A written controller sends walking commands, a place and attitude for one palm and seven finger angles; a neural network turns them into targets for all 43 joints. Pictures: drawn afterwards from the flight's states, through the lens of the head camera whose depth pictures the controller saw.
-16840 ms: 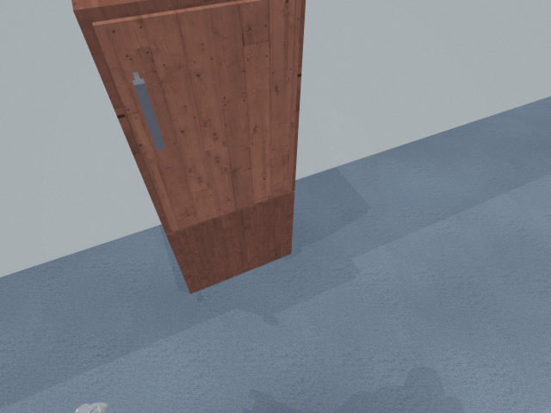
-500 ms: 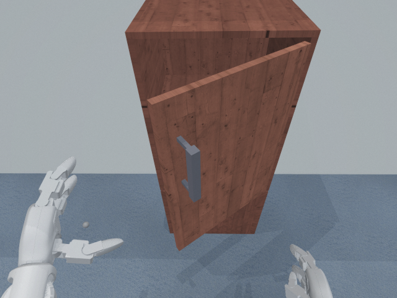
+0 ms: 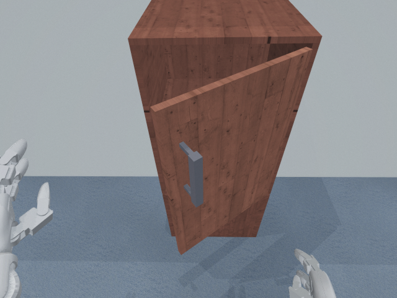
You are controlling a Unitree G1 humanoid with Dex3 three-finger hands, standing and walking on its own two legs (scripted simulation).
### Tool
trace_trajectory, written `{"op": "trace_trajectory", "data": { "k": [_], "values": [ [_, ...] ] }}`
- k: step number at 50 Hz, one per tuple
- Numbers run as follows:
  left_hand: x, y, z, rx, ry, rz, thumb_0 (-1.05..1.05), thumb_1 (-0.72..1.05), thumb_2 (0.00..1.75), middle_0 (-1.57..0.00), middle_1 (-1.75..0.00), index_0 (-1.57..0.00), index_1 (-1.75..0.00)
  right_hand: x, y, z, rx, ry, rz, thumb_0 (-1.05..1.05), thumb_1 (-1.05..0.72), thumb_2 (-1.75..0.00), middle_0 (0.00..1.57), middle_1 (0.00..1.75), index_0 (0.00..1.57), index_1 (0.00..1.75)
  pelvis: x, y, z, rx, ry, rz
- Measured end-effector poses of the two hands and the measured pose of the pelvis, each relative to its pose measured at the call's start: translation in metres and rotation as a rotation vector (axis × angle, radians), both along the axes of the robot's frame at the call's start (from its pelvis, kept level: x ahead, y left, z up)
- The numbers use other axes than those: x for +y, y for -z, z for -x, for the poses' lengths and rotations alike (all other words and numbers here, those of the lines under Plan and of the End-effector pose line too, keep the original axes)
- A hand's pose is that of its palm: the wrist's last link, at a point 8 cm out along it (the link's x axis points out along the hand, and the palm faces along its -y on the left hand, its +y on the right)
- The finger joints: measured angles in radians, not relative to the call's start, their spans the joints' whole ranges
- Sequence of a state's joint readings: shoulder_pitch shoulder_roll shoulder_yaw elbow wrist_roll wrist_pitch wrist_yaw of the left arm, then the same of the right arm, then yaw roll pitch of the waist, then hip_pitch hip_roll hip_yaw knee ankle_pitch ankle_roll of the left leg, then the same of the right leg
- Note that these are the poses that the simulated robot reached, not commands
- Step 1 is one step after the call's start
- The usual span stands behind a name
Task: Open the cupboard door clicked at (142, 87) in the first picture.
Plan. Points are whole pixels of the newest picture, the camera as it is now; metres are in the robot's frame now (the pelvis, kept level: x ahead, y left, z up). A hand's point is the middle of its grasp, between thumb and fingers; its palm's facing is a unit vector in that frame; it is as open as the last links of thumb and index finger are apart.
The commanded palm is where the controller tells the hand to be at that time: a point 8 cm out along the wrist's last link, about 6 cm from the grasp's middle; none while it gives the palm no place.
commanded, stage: draw the hand back to the body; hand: left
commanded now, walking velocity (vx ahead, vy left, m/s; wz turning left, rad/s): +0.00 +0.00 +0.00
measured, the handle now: (191, 175) +0.34 +0.07 +0.08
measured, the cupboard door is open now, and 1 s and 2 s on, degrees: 36 36 36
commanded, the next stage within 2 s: step back with the hand held close in 0.32 s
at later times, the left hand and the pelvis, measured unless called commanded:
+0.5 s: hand (49, 211) +0.18 +0.26 +0.16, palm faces +0.48 -0.78 -0.40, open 7.4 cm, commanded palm +0.13 +0.29 +0.17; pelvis -0.01 -0.01 +0.00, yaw +0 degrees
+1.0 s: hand (14, 252) +0.12 +0.28 +0.15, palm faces +0.42 -0.76 -0.51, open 7.4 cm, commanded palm +0.06 +0.31 +0.17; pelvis -0.08 +0.01 -0.02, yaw +0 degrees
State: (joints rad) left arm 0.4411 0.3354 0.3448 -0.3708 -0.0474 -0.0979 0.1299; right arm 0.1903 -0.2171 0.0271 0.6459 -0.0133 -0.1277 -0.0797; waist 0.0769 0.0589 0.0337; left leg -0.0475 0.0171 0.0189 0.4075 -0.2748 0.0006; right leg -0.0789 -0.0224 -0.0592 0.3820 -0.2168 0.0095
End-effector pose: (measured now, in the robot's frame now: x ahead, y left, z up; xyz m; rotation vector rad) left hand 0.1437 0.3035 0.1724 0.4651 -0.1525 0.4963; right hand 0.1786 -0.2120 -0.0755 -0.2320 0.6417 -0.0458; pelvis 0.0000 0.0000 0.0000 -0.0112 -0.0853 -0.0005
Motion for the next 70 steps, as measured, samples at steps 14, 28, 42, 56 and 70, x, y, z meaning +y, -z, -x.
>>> {"op": "trace_trajectory", "data": {
  "k": [14, 28, 42, 56, 70],
  "values": [
    [-0.011, 0.006, 0.001, 0.020, 0.014, 0.020, 0.01, 0.88, 0.90, -0.21, -0.30, -0.21, -0.30, -0.010, 0.002, 0.005, 0.011, 0.015, 0.003, 0.01, -0.90, -0.90, 0.21, 0.30, 0.20, 0.30, -0.006, -0.001, 0.002, -0.002, 0.000, -0.001],
    [-0.007, -0.006, 0.003, -0.006, 0.026, -0.049, 0.01, 0.89, 0.90, -0.21, -0.30, -0.21, -0.30, -0.015, 0.001, 0.011, 0.026, 0.024, -0.006, 0.01, -0.90, -0.90, 0.21, 0.30, 0.20, 0.30, -0.009, 0.000, 0.011, 0.035, -0.009, 0.008],
    [-0.001, 0.005, 0.027, 0.071, 0.122, -0.118, 0.01, 0.89, 0.90, -0.21, -0.30, -0.22, -0.30, -0.025, 0.002, 0.060, 0.091, 0.129, 0.064, 0.01, -0.90, -0.90, 0.20, 0.30, 0.20, 0.30, 0.007, 0.007, 0.049, 0.081, 0.008, -0.001],
    [0.012, 0.002, 0.084, -0.073, 0.078, -0.170, 0.01, 0.89, 0.90, -0.21, -0.30, -0.22, -0.30, -0.005, 0.014, 0.115, 0.066, 0.075, 0.064, 0.01, -0.90, -0.90, 0.21, 0.30, 0.20, 0.30, 0.013, 0.023, 0.096, 0.066, -0.027, 0.012],
    [0.017, 0.001, 0.127, -0.147, 0.071, -0.159, 0.01, 0.89, 0.90, -0.21, -0.30, -0.21, -0.30, -0.005, 0.022, 0.145, 0.091, 0.049, 0.092, 0.01, -0.90, -0.90, 0.21, 0.30, 0.21, 0.30, 0.017, 0.029, 0.134, 0.062, -0.055, 0.009]
  ]
}}
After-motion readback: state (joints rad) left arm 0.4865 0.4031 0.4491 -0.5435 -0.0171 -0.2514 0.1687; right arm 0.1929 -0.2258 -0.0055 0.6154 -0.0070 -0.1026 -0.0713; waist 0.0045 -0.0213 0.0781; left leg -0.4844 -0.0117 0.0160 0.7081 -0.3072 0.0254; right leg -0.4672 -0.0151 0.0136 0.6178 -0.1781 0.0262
